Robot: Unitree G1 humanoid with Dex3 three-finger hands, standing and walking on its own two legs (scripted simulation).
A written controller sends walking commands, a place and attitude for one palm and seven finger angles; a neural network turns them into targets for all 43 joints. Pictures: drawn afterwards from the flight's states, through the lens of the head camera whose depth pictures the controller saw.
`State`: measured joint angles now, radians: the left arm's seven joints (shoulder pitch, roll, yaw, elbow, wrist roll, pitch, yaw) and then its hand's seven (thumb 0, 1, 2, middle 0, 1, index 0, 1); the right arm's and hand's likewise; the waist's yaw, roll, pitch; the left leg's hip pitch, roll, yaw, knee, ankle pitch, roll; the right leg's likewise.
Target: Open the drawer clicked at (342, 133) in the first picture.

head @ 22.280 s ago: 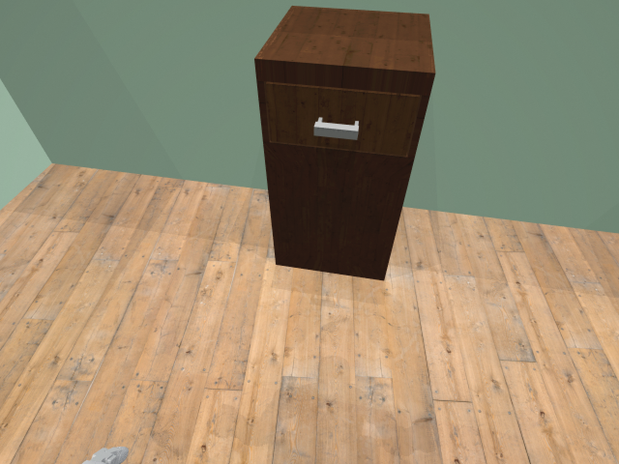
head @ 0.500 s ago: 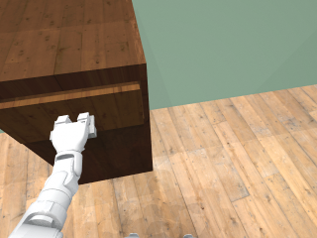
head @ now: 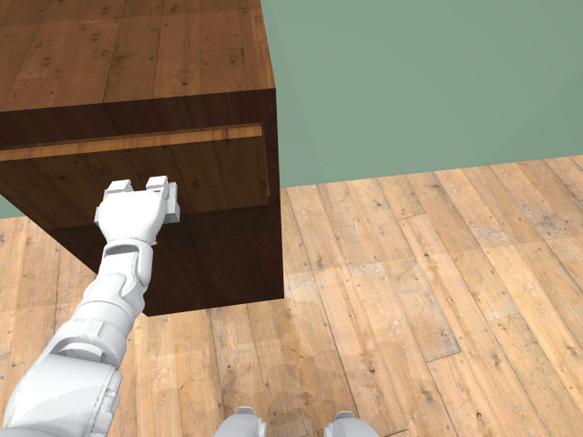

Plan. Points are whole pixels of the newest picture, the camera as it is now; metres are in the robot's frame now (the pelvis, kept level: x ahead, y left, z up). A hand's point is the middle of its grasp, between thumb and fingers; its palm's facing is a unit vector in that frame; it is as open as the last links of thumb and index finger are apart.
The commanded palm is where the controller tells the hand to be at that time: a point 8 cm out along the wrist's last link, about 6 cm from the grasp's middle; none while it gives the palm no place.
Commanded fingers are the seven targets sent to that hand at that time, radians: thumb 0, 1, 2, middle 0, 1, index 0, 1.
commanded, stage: pull the drawer open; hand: left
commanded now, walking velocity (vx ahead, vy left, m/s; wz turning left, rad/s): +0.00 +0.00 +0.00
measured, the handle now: (140, 203) +0.46 +0.25 -0.01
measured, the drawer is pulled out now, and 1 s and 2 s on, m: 0.02 0.14 0.18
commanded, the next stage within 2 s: relax the arm and regain balance in 0.50 s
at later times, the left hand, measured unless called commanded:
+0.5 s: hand (147, 235) +0.41 +0.23 -0.03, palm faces -0.06 -0.04 -1.00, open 6.0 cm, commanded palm +0.38 +0.21 +0.04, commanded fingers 0.00 0.90 0.90 -0.40 -1.35 -0.40 -1.35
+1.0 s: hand (137, 302) +0.29 +0.21 +0.01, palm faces -0.45 -0.49 -0.75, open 13.0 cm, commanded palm none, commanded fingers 0.00 -0.50 0.30 -0.15 -0.30 -0.15 -0.30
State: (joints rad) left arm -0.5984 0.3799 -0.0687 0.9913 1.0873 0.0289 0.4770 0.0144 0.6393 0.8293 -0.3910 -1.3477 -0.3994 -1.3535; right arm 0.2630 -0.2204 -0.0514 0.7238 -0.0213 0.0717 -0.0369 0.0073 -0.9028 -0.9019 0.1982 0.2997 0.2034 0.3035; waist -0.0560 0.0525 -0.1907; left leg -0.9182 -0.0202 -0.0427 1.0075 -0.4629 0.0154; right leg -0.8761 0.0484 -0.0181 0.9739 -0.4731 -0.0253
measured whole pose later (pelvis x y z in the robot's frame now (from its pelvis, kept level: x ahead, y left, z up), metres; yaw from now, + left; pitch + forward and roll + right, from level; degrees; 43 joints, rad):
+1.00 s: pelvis +0.04 -0.03 +0.06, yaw -9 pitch +1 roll +3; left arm 0.02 0.53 -0.18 0.69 0.25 -0.05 0.07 0.01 -0.44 0.32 -0.13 -0.77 -0.67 -0.55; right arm 0.25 -0.30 0.00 1.02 -0.01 0.00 -0.02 0.01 -0.90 -0.90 0.20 0.30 0.20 0.30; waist -0.05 0.11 0.06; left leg -0.15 -0.05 -0.08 0.49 -0.29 0.00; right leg -0.21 0.05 0.11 0.56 -0.36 -0.06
